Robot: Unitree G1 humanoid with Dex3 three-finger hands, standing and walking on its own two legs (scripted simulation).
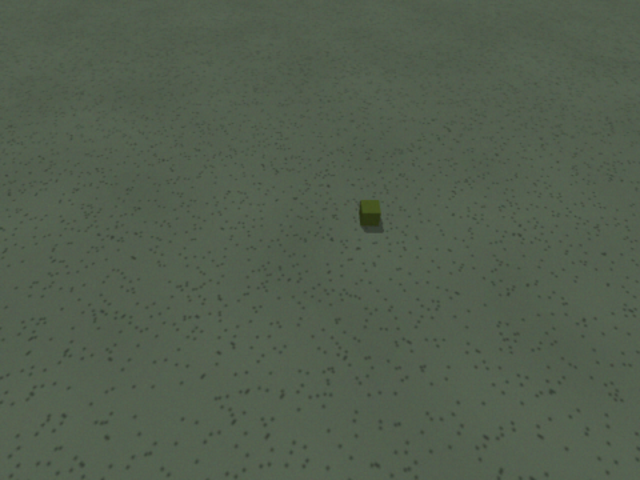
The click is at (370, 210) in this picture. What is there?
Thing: cube
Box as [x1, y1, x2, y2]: [359, 200, 380, 225]
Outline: 361,200 359,210 360,225 378,225 380,215 378,200
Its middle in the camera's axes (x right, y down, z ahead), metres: +0.23 -0.12 +1.69
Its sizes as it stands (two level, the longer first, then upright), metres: 0.080 0.080 0.080
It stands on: the floor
